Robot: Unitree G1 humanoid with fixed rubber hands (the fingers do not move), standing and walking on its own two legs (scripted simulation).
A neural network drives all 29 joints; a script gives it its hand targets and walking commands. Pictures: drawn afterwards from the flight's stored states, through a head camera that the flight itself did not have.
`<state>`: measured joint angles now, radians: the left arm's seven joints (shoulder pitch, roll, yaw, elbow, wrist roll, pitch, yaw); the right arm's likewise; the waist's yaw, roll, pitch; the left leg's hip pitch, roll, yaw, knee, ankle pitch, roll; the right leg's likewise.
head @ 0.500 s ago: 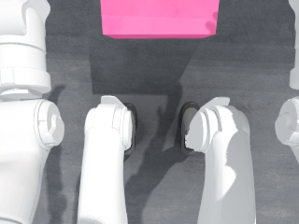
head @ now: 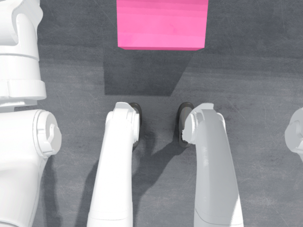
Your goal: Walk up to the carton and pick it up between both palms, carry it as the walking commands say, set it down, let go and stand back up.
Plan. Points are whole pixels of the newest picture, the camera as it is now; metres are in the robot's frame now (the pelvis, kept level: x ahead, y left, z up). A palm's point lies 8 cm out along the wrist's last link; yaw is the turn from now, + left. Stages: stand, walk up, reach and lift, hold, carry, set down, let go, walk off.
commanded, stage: set down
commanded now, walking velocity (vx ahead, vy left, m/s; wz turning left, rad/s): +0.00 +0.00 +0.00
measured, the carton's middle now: (161, 18) +0.57 +0.01 -0.49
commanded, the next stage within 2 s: let go in 0.32 s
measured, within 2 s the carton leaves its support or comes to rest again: neither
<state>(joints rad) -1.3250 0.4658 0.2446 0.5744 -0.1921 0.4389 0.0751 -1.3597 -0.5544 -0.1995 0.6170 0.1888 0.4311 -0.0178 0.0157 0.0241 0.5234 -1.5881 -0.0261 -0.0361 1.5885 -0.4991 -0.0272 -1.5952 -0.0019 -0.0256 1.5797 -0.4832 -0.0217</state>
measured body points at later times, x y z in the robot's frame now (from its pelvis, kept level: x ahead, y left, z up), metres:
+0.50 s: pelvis +0.01 -0.01 +0.08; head +0.37 -0.01 +0.34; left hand +0.54 +0.24 -0.05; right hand +0.55 -0.26 -0.05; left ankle +0.11 +0.13 -0.53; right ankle +0.11 -0.11 -0.53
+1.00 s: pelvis +0.05 +0.01 +0.15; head +0.19 +0.01 +0.58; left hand +0.35 +0.28 +0.09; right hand +0.36 -0.23 +0.07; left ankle +0.11 +0.13 -0.53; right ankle +0.11 -0.11 -0.53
